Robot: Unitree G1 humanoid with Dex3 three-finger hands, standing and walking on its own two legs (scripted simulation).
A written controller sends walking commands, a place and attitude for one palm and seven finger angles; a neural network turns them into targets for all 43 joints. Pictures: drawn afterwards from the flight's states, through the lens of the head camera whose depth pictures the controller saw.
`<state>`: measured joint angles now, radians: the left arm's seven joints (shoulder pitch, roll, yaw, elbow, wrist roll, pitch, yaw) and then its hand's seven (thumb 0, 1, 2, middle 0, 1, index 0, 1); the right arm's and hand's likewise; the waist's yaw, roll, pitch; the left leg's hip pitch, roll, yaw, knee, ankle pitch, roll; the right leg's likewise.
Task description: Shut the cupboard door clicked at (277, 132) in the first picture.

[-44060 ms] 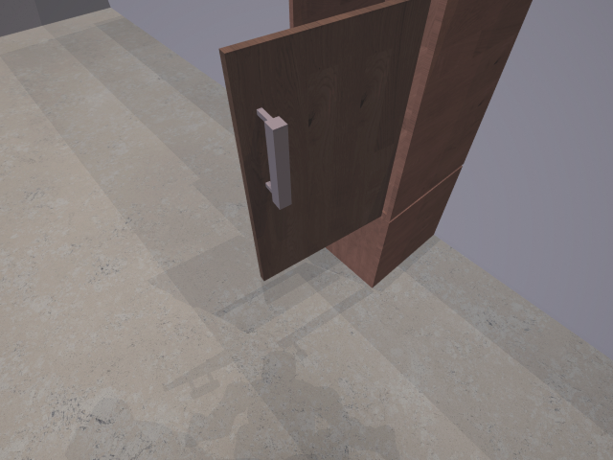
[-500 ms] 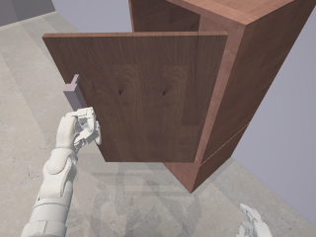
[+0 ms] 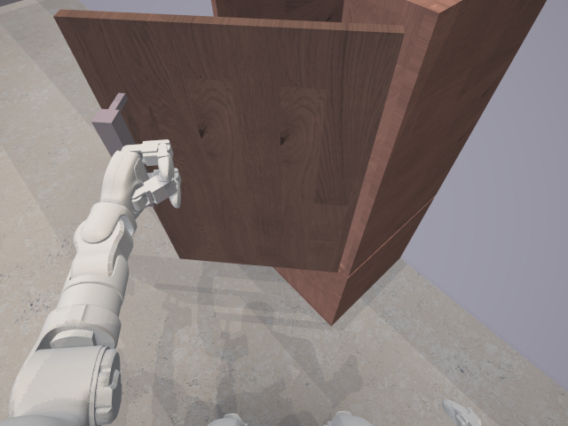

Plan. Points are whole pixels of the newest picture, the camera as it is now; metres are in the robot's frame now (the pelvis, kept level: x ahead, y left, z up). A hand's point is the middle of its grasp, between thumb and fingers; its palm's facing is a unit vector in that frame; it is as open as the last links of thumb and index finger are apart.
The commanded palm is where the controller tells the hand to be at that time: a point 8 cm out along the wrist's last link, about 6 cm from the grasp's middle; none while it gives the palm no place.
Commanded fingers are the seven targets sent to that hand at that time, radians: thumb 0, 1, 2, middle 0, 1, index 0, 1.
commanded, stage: push the door shut along its arc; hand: left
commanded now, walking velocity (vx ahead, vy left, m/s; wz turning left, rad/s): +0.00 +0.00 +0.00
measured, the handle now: (135, 153) +0.49 +0.23 +0.09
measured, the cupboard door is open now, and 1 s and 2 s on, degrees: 42 26 15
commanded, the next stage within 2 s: pull the fist back off the door in 1.28 s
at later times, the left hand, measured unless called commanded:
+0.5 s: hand (196, 154) +0.48 +0.13 +0.10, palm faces -0.26 -0.97 -0.03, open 3.0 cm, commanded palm +0.49 +0.18 +0.10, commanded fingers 0.00 0.90 0.90 -1.30 -1.50 -1.30 -1.50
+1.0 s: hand (215, 131) +0.53 +0.11 +0.10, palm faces -0.36 -0.93 -0.02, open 3.3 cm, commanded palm +0.54 +0.15 +0.10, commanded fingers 0.00 0.90 0.90 -1.30 -1.50 -1.30 -1.50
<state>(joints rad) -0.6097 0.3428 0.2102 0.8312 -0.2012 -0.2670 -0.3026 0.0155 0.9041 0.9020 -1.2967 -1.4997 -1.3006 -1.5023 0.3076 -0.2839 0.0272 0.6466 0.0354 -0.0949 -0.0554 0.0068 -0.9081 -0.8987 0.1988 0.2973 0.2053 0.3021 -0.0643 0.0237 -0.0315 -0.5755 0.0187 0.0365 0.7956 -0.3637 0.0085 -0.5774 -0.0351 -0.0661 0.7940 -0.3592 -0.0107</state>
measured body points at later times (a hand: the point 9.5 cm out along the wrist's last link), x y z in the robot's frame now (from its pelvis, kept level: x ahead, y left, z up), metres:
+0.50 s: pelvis +0.00 +0.00 -0.01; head +0.09 +0.00 +0.43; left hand +0.49 +0.19 +0.10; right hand +0.03 -0.27 -0.13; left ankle +0.02 +0.11 -0.71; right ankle +0.02 -0.11 -0.71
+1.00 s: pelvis +0.00 +0.01 -0.02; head +0.13 +0.01 +0.41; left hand +0.55 +0.16 +0.10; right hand -0.01 -0.26 -0.13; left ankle +0.02 +0.12 -0.71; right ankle +0.02 -0.11 -0.71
